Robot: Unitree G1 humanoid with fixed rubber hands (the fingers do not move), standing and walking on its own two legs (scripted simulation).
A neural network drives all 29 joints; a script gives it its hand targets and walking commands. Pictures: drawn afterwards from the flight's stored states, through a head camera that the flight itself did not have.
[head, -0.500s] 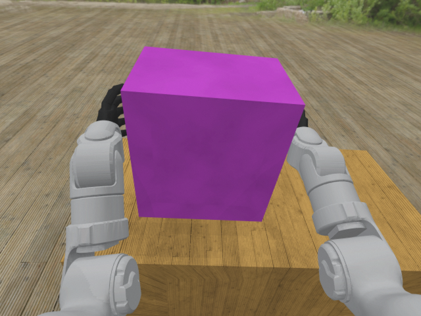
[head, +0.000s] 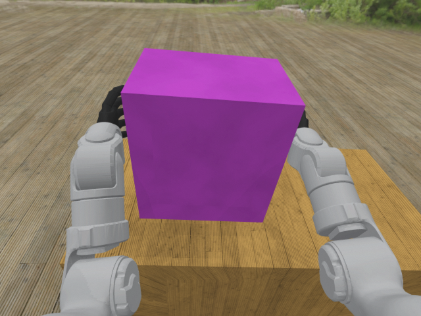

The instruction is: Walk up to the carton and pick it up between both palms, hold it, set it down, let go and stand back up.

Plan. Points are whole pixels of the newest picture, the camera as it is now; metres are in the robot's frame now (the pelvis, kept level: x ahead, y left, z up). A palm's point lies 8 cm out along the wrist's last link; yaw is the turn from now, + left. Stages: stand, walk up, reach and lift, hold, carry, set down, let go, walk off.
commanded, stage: hold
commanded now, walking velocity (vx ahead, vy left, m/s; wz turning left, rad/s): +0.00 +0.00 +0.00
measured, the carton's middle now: (207, 140) +0.38 +0.00 +0.20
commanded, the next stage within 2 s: none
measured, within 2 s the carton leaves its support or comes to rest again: neither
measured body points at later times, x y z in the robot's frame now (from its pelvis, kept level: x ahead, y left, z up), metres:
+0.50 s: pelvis +0.00 +0.00 +0.00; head -0.07 +0.03 +0.44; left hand +0.37 +0.17 +0.24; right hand +0.38 -0.17 +0.23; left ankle +0.04 +0.09 -0.75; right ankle +0.02 -0.11 -0.75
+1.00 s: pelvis +0.00 +0.00 +0.00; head -0.07 +0.03 +0.44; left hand +0.37 +0.17 +0.24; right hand +0.38 -0.17 +0.23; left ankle +0.04 +0.09 -0.75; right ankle +0.02 -0.11 -0.75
